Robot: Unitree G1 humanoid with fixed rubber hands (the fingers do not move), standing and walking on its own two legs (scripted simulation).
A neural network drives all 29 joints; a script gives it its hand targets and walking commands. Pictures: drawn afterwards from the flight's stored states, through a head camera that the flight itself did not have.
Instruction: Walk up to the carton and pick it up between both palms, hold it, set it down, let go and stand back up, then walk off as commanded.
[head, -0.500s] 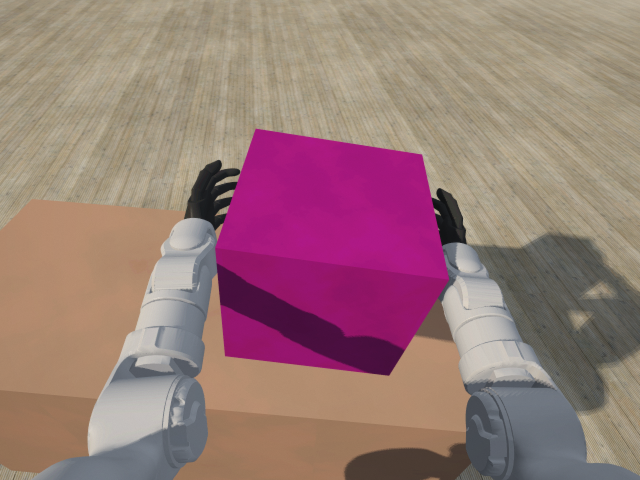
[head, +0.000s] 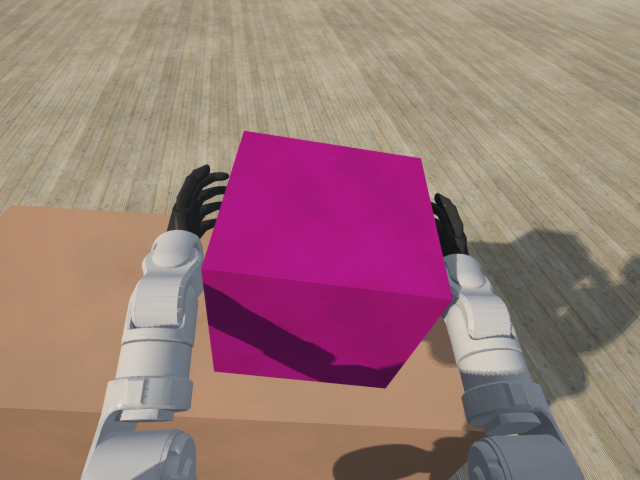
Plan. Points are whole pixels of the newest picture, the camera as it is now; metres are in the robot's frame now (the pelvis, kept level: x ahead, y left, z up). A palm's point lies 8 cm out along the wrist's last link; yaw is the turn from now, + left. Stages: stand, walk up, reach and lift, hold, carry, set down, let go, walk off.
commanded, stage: reach and lift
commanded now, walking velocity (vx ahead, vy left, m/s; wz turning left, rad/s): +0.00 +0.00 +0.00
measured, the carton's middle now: (317, 264) +0.36 +0.00 +0.09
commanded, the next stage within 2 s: hold in 0.70 s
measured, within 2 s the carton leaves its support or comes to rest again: neither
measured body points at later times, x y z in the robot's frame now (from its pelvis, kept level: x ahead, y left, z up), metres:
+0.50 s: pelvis +0.00 -0.01 +0.00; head -0.03 +0.01 +0.45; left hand +0.40 +0.15 +0.18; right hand +0.39 -0.18 +0.15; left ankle +0.01 +0.13 -0.75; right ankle +0.02 -0.13 -0.75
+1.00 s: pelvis -0.03 +0.00 +0.00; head -0.08 +0.01 +0.45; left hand +0.35 +0.17 +0.21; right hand +0.34 -0.16 +0.18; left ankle +0.01 +0.13 -0.75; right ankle +0.02 -0.13 -0.75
